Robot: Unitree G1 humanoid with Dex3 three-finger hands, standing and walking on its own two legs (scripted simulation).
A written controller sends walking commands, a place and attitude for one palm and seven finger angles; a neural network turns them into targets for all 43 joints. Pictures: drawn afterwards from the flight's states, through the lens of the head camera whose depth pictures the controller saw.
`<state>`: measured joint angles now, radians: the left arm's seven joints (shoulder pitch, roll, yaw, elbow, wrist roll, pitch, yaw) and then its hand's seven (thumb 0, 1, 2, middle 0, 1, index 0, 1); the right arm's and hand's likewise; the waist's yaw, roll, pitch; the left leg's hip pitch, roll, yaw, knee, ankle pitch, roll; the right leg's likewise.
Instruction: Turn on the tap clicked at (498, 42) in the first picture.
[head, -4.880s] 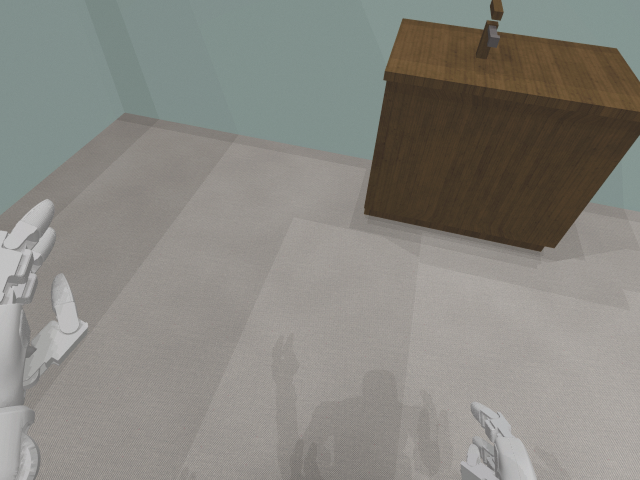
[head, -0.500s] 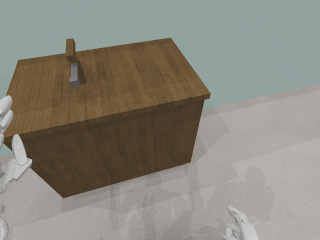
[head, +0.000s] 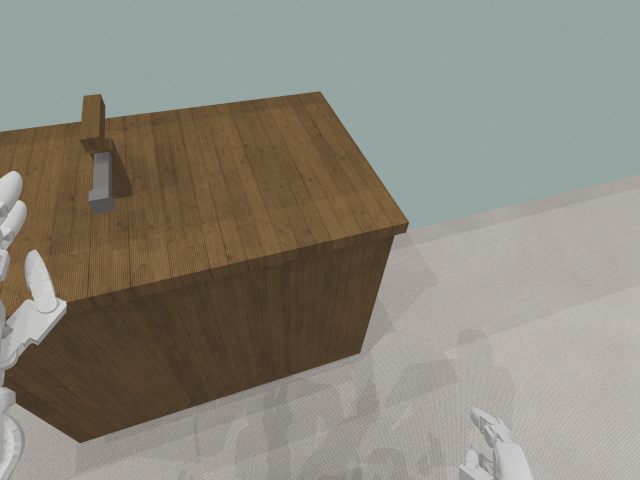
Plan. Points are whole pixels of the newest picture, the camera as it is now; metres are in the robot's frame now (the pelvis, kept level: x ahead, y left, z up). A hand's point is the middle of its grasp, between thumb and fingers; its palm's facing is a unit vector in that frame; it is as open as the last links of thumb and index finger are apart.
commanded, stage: take the last steps up to it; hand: left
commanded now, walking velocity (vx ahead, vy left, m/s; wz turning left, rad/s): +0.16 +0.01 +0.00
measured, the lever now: (101, 200) +0.49 +0.37 +0.04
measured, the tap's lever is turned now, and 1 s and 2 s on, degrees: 0 0 0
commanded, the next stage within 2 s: come to a stop and stand still in 0.18 s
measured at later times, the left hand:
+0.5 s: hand (138, 259) +0.29 +0.20 +0.17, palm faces +0.36 -0.83 -0.43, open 7.4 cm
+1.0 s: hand (141, 292) +0.25 +0.19 +0.16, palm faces +0.36 -0.84 -0.40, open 7.4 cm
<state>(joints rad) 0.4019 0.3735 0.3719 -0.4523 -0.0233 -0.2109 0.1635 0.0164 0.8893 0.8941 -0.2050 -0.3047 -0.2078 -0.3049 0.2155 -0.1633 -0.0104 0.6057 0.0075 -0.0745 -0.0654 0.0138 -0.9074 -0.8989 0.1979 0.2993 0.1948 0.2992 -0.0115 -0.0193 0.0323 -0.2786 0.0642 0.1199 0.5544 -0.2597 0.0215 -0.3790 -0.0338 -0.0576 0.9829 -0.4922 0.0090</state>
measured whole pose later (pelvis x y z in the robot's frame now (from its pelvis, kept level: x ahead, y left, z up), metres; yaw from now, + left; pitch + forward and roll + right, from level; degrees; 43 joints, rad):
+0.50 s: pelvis +0.07 -0.02 +0.00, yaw +0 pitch -1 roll +0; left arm 0.50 0.35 0.33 -0.54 -0.01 -0.21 0.16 0.02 0.89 0.89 -0.21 -0.31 -0.21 -0.31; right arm 0.17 -0.26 -0.04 0.59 0.00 -0.06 -0.07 0.01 -0.91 -0.90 0.20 0.30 0.20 0.30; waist -0.02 0.01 0.09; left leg -0.31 0.04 0.06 0.57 -0.22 -0.02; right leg -0.22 -0.02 -0.13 0.52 -0.28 -0.03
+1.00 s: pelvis +0.04 -0.04 +0.00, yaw -1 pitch -2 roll -2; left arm 0.50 0.34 0.30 -0.48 -0.05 -0.14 0.14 0.02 0.89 0.89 -0.21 -0.31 -0.21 -0.31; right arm 0.22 -0.20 0.02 0.63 0.00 -0.06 -0.07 0.01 -0.90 -0.90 0.21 0.30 0.20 0.30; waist 0.00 0.06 0.01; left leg -0.32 0.06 0.00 0.53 -0.18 -0.02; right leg -0.19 0.05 -0.06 0.47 -0.25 -0.04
